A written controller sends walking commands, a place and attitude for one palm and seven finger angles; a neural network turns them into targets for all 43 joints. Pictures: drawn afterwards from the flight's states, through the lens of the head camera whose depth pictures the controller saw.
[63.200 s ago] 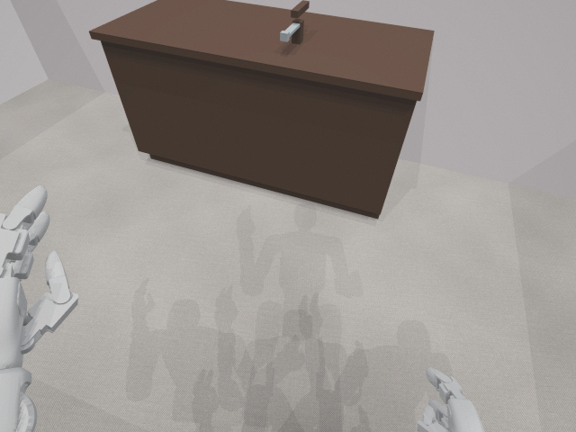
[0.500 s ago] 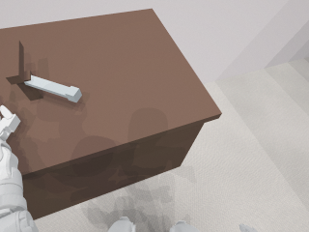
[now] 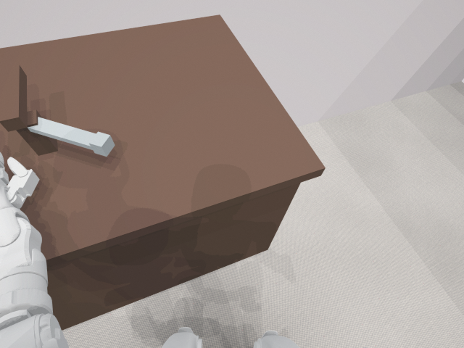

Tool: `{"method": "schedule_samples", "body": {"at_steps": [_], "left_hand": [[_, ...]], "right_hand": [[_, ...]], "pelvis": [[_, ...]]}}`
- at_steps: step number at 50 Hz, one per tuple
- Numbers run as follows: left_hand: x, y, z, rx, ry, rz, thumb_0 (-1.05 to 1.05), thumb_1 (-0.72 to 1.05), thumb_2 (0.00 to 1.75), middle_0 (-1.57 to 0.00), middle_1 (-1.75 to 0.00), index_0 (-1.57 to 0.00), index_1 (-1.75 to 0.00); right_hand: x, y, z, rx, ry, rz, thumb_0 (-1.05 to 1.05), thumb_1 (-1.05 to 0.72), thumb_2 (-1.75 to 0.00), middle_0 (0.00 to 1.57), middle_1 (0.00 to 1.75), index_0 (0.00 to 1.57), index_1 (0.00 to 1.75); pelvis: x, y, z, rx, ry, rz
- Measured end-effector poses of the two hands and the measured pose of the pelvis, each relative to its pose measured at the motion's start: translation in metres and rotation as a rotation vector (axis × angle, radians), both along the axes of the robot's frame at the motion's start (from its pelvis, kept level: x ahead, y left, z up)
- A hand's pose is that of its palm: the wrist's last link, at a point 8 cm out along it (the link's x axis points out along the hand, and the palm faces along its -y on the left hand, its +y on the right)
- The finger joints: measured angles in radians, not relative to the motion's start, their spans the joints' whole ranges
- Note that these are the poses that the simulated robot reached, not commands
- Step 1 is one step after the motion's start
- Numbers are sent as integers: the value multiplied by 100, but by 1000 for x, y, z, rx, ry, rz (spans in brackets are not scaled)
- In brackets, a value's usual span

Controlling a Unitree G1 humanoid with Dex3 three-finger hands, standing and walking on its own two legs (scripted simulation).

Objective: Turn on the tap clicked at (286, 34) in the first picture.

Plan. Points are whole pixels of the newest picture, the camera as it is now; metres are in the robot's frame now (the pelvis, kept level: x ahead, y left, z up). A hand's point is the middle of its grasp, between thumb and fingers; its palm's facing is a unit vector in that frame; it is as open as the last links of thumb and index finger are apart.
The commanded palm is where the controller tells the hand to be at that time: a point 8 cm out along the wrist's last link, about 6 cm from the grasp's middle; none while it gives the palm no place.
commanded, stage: push the lever round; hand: left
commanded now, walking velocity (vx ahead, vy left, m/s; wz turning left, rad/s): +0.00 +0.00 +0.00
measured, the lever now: (102, 144) +0.45 +0.24 +0.06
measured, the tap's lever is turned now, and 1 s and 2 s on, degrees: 51 51 73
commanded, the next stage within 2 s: none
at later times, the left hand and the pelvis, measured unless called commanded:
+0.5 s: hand (55, 167) +0.40 +0.31 +0.06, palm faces +0.70 -0.72 -0.07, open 7.8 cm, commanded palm +0.35 +0.32 +0.06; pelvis +0.00 +0.00 +0.00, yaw +1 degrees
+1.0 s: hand (81, 154) +0.43 +0.28 +0.05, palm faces +0.79 -0.60 -0.09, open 8.1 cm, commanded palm +0.39 +0.28 +0.06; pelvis +0.00 -0.01 +0.00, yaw +1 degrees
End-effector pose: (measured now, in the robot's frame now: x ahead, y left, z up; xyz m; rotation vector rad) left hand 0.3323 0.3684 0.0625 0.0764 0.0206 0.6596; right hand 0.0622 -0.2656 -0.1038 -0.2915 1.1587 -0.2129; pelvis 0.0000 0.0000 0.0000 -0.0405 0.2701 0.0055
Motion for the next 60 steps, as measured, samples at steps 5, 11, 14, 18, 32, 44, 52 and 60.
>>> {"method": "schedule_samples", "body": {"at_steps": [5,11,14,18,32,44,52,60], "left_hand": [[2,-7,-1,-8,2,22,2,90,90,-16,-15,-15,-15],[3,-12,-3,-13,6,67,2,90,90,-16,-15,-15,-15],[4,-15,-3,-11,-1,81,2,90,90,-16,-15,-15,-15],[7,-20,-2,-7,-5,88,2,90,90,-16,-15,-15,-15],[25,-53,-1,-8,3,150,2,90,90,-16,-15,-15,-15],[34,-67,-2,-10,18,253,2,90,90,-16,-15,-10,-13],[47,-82,-4,-3,24,260,2,90,90,-15,-15,-9,-13],[58,-93,-3,-17,36,312,2,94,93,-14,-15,-13,-14]], "right_hand": [[5,2,1,8,-13,1,0,-91,-90,20,30,20,30],[10,5,1,15,-20,10,0,-91,-90,20,30,20,30],[11,6,1,17,-18,14,0,-91,-90,20,30,20,30],[12,8,-1,21,-12,16,0,-91,-90,20,30,20,30],[7,11,-3,42,2,12,0,-91,-90,20,30,20,30],[-6,5,-7,50,44,10,0,-91,-90,20,30,20,30],[-14,-1,-10,46,81,8,0,-91,-90,20,30,20,30],[-21,-5,-11,58,94,-11,0,-91,-90,20,30,20,30]], "pelvis": [[1,0,1,1,-2,-2],[3,0,2,1,-4,0],[3,0,2,1,-5,3],[4,1,2,-1,-6,7],[4,1,3,3,-5,8],[4,-5,2,6,4,15],[4,-9,0,7,16,22],[6,-13,0,12,27,13]]}}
